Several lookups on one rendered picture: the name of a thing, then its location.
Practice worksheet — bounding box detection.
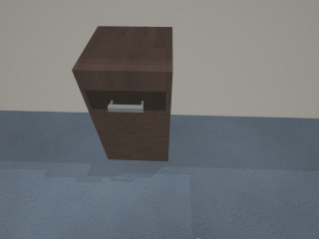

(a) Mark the cabinet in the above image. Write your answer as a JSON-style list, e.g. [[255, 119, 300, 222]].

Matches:
[[72, 26, 173, 161]]

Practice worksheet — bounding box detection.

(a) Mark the handle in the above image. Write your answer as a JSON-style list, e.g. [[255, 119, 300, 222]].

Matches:
[[107, 100, 144, 113]]

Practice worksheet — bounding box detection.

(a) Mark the drawer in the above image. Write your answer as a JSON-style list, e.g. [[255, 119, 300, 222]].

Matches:
[[86, 90, 166, 112]]

